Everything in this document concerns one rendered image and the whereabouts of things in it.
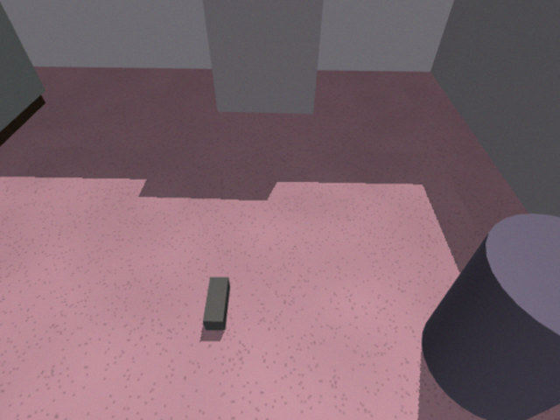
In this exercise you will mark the carton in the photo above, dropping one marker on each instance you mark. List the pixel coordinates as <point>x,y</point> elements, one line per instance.
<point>216,310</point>

